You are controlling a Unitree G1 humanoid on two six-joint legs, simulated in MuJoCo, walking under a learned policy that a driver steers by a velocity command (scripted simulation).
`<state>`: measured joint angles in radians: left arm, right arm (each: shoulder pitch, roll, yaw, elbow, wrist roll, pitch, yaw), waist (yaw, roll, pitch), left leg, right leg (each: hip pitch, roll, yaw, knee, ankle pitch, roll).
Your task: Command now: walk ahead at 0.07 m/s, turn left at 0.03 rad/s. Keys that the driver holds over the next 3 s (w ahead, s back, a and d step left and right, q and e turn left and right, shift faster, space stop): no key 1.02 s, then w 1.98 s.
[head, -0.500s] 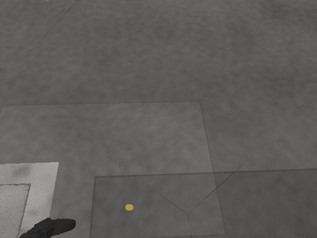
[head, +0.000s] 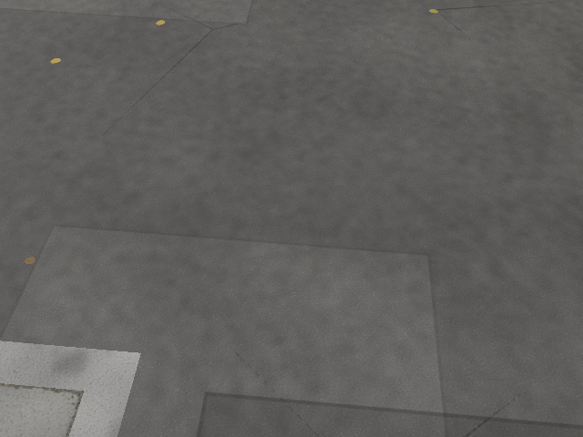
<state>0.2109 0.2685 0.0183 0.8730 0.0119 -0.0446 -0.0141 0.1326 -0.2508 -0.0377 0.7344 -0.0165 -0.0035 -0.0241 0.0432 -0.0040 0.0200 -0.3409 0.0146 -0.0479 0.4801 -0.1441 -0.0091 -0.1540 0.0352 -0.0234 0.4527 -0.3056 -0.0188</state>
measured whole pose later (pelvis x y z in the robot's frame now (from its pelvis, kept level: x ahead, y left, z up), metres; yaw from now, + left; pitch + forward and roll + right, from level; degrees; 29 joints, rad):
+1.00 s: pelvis +0.01 +0.02 +0.00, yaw +0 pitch -1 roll +0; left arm 0.33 0.20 -0.01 1.07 0.01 -0.01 0.04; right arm 0.10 -0.22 -0.04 1.11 0.00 0.02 -0.03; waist 0.01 0.00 0.04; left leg -0.29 -0.03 -0.03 0.49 -0.18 0.02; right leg -0.11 -0.01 -0.02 0.47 -0.35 0.01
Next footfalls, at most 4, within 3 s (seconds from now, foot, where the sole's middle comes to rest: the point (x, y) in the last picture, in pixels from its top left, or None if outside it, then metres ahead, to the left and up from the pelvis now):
1.78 right None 0.48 -0.10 -0.77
2.32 left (256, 319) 0.79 0.14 -0.77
2.88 right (347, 229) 1.10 -0.10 -0.77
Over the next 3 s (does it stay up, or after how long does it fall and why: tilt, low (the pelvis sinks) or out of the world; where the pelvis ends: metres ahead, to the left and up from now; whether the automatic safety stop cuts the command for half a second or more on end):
stays up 0.99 -0.01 0.00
